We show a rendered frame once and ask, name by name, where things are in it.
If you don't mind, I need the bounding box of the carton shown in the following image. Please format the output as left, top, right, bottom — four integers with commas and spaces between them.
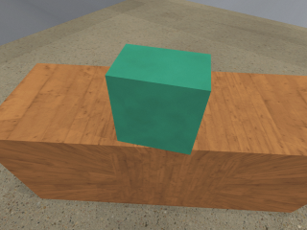
105, 43, 211, 155

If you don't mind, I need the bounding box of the pedestal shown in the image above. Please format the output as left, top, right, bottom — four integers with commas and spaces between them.
0, 63, 307, 213

